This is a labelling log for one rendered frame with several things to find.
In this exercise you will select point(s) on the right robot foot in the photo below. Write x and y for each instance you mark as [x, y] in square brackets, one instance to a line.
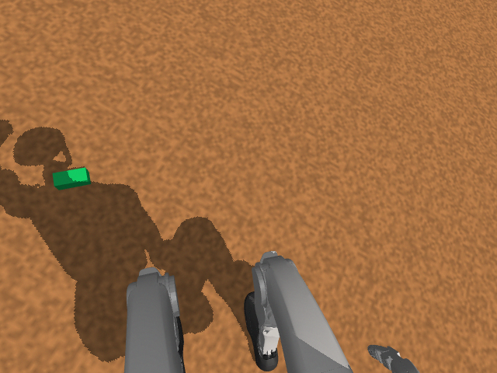
[264, 362]

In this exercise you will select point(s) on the small box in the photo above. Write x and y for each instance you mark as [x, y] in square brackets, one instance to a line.
[71, 178]

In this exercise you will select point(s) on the right robot hand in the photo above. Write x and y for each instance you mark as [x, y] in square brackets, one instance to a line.
[391, 359]

